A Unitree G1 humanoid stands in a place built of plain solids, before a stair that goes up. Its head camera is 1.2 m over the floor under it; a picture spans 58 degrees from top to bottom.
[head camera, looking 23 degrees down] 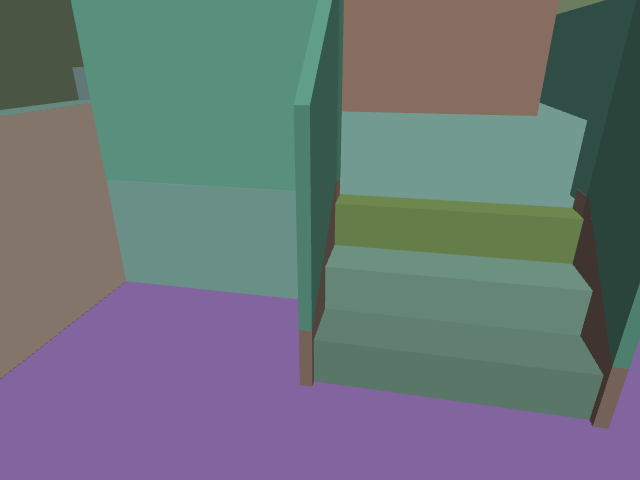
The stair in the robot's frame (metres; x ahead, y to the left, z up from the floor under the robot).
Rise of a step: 0.20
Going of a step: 0.23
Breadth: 1.01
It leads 11 degrees to the right of straight ahead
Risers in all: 3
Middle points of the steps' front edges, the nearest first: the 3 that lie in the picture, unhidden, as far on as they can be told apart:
1.28 -0.47 0.20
1.50 -0.52 0.40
1.73 -0.56 0.60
